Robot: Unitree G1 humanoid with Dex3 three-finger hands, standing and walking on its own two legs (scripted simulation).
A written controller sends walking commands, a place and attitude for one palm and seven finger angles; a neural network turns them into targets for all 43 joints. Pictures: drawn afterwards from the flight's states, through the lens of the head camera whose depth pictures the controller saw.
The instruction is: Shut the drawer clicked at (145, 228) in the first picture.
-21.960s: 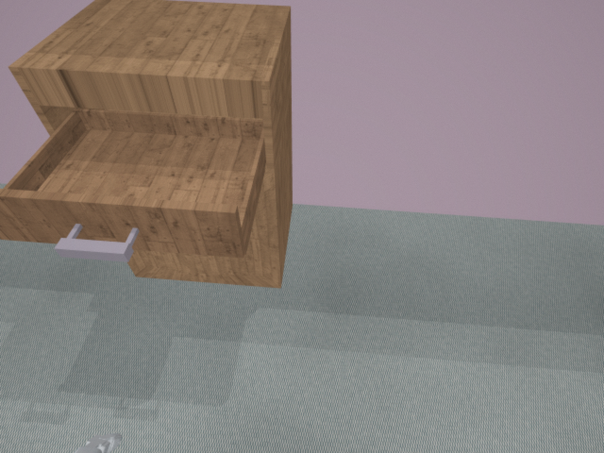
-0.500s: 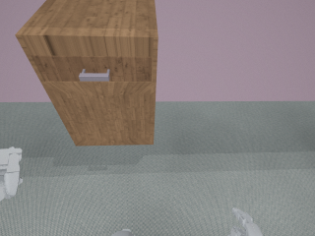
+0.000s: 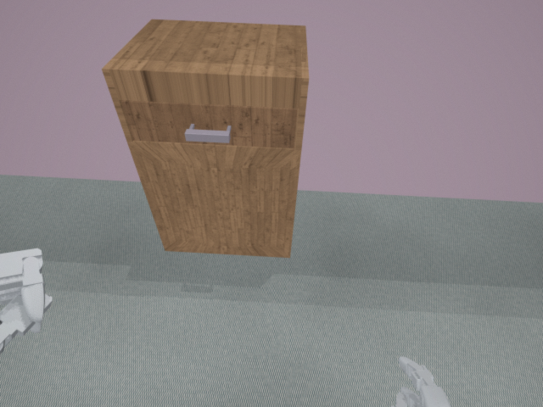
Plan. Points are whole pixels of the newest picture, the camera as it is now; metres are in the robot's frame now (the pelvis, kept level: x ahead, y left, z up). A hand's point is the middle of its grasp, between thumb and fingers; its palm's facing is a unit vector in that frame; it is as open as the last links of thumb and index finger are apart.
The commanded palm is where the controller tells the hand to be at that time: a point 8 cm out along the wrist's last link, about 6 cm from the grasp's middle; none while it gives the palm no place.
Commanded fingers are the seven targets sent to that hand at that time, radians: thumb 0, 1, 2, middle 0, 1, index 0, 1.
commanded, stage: stop stepping back and stand still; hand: left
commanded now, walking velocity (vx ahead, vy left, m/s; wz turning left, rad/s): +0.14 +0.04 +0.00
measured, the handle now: (209, 131) +0.88 +0.26 -0.09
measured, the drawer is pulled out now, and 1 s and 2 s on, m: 0.00 0.00 0.00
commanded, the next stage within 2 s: let the arm hang, fingers relaxed in 0.20 s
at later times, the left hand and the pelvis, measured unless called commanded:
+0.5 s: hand (142, 385) +0.18 +0.22 -0.10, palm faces +0.12 -0.94 -0.32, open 3.0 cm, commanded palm none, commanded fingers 0.00 0.90 0.90 -0.96 -1.12 -0.96 -1.12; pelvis +0.03 +0.01 -0.02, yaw +4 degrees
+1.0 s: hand out of the picture +0.00 +0.22 -0.17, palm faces +0.06 -0.97 -0.22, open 6.5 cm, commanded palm none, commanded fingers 0.00 0.90 0.90 -0.20 -0.30 -0.20 -0.30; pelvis +0.02 +0.04 +0.01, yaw +2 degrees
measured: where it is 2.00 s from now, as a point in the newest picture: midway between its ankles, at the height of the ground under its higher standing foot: outside the picture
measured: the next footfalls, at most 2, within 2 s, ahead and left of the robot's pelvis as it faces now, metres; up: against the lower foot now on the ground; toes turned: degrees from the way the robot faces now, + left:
none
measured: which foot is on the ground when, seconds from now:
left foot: down 0.00-1.00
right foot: down 0.00-1.00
